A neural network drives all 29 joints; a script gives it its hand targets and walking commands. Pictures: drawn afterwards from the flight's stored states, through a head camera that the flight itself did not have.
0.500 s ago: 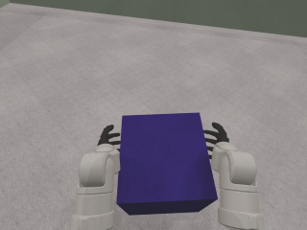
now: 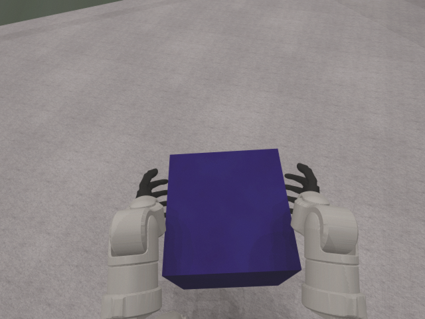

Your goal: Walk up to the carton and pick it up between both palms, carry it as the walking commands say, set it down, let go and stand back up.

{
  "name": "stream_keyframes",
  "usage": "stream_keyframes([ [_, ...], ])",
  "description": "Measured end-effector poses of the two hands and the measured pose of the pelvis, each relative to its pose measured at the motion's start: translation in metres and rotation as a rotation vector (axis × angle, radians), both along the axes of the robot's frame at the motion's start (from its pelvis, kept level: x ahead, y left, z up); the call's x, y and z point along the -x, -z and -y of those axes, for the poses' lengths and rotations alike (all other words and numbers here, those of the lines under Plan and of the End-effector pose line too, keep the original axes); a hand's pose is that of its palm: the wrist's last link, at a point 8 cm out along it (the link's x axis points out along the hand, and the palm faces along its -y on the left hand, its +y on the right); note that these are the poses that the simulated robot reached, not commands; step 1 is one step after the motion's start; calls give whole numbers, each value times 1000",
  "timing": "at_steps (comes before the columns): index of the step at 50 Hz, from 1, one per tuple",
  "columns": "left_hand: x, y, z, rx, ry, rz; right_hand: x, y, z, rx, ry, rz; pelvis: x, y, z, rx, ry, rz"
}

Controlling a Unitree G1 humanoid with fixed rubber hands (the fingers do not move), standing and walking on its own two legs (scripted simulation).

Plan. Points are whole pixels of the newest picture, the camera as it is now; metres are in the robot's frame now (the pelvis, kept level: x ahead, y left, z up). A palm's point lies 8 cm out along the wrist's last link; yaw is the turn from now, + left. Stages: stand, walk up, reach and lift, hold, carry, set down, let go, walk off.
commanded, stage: carry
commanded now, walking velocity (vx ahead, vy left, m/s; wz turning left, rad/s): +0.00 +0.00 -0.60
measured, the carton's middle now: (227, 224) +0.31 -0.01 -0.03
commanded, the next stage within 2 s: none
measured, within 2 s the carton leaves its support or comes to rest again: neither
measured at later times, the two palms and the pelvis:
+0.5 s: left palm (146, 222) +0.27 +0.11 +0.10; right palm (340, 244) +0.21 -0.16 +0.13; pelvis -0.05 +0.04 +0.02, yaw -16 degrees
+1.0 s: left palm (274, 254) +0.22 -0.08 +0.07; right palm out of the picture +0.05 -0.30 +0.07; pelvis -0.12 -0.01 +0.00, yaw -34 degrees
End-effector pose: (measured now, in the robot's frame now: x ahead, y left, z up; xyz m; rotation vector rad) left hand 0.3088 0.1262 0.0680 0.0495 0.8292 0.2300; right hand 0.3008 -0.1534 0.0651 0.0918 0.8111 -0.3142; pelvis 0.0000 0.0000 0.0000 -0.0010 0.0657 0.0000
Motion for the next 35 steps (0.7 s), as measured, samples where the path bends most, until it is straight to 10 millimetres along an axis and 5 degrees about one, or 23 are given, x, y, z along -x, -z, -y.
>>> stream_keyframes([
  [11, 16, -23, 5, 38, 52, 87, 26, -36, 6, 51, 21, 89, 20, -5, -6, -19, 90, -21],
  [21, 46, -20, -5, 74, 142, 32, 80, -45, -8, 125, 80, 28, 43, -14, -38, 53, 219, 9],
  [28, 36, -39, 31, 103, 280, 71, 107, -71, 19, 154, 217, 59, 61, -23, -37, 98, 321, 6],
  [35, 43, -31, 97, 62, 440, 37, 153, -54, 71, 120, 370, 20, 77, -17, -20, 89, 429, -9],
])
